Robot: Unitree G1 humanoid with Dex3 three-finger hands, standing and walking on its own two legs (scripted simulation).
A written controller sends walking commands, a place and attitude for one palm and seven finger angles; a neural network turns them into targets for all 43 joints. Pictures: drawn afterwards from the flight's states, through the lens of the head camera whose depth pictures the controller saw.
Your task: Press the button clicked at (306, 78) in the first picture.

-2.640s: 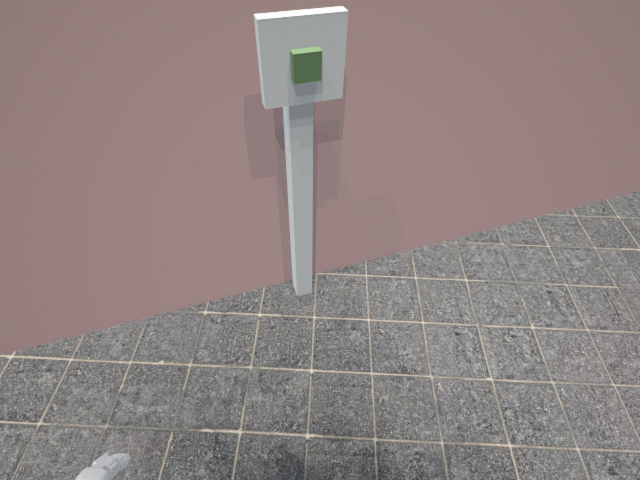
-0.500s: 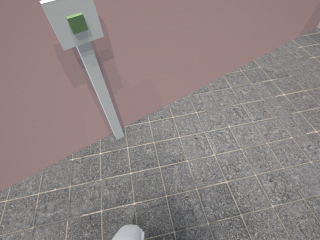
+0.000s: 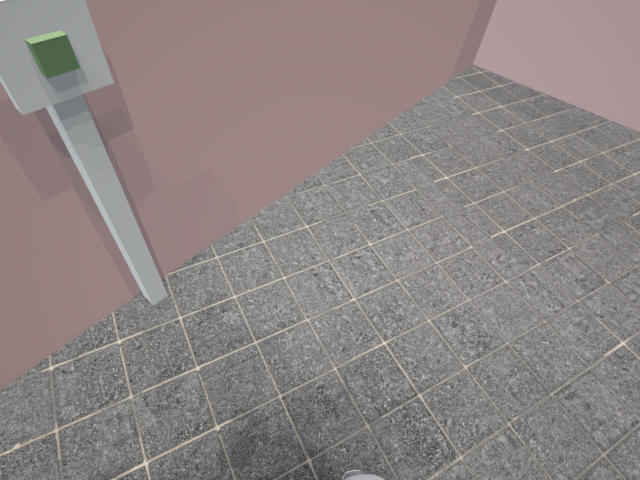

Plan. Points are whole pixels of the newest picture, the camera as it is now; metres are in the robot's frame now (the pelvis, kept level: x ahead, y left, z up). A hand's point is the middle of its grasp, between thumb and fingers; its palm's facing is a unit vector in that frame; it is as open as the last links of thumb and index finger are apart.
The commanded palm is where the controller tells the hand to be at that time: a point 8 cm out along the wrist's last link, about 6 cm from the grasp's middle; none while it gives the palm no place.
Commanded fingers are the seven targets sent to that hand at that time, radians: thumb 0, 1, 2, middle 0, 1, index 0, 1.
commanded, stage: walk to a spot facing it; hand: left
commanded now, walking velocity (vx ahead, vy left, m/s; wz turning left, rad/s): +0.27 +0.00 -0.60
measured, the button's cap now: (52, 53) +0.73 +0.55 +0.12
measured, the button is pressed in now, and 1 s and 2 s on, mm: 0 0 0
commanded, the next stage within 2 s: turn to face it in 1.38 s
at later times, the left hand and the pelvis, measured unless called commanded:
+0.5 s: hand (274, 420) +0.23 +0.08 -0.16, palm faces -0.34 -0.92 -0.21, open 7.3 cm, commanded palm none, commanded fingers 0.00 0.90 0.90 -0.20 -0.30 -0.20 -0.30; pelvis +0.05 -0.06 -0.01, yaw -20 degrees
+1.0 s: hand (276, 356) +0.34 +0.09 -0.19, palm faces -0.41 -0.90 -0.13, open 7.4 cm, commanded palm none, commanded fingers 0.00 0.90 0.90 -0.20 -0.30 -0.20 -0.30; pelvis +0.28 -0.07 +0.00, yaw -30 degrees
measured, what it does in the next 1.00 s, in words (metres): walks ahead, turning right: right foot, then left foot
